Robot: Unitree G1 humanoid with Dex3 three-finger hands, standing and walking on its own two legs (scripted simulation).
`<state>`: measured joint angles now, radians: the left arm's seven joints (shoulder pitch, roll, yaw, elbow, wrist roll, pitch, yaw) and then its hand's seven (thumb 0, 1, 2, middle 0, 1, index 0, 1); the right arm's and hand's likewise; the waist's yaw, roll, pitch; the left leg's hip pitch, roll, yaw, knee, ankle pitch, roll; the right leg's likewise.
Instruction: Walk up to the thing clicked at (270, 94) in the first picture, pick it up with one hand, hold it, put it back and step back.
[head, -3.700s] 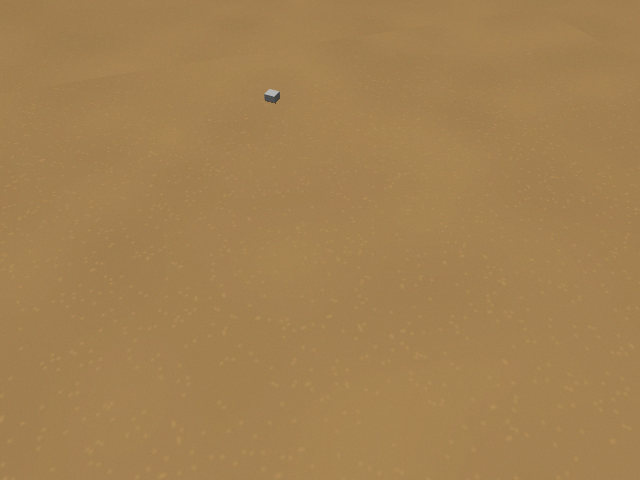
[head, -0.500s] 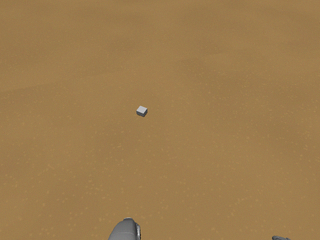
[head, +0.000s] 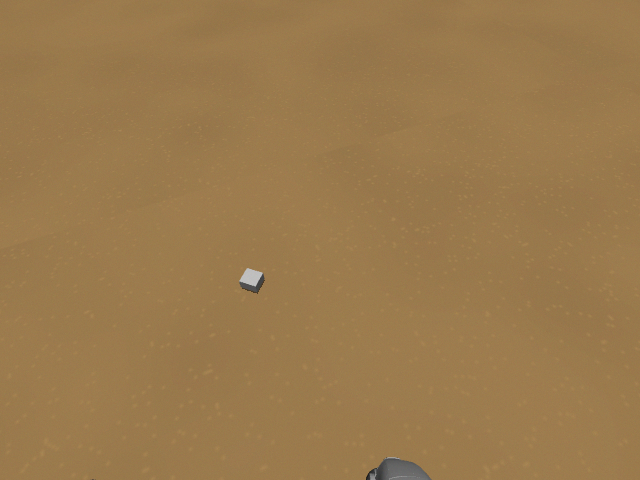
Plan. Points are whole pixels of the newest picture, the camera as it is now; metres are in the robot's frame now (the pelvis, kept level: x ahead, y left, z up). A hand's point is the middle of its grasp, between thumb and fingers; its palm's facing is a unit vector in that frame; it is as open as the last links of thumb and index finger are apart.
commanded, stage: walk up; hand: left
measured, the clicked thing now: (251, 280) +0.89 +0.24 -0.74
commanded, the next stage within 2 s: none
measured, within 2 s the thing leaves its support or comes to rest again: neither
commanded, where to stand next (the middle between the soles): +0.52 +0.00 m, yaw +4 degrees
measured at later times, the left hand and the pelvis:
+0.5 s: hand (137, 447) +0.20 +0.28 -0.16, palm faces +0.02 -0.94 -0.35, open 7.4 cm; pelvis +0.19 +0.00 -0.01, yaw +3 degrees
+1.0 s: hand (174, 315) +0.39 +0.25 -0.11, palm faces +0.03 -0.90 -0.44, open 7.4 cm; pelvis +0.35 -0.04 +0.00, yaw +3 degrees
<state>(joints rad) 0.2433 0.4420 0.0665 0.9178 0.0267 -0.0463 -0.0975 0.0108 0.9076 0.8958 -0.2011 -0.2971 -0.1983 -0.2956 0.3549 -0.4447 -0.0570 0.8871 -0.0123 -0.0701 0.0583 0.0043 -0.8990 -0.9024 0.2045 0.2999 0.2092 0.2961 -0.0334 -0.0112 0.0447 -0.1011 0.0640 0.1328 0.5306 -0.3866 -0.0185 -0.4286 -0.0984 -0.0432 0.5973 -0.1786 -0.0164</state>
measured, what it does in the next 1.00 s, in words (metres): walks ahead: right foot, then left foot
